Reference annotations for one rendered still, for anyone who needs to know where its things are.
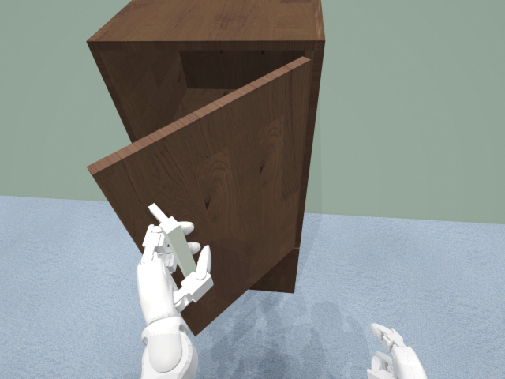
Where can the left robot hand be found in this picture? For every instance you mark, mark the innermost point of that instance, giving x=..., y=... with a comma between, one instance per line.
x=155, y=282

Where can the right robot hand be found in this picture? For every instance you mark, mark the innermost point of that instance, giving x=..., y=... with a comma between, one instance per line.
x=403, y=363

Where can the robot left forearm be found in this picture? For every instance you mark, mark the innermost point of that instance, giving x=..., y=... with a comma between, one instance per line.
x=169, y=353

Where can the handle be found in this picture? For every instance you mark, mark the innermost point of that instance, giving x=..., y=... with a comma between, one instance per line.
x=176, y=240

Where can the cupboard door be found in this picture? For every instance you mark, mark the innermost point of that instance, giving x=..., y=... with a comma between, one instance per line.
x=232, y=168

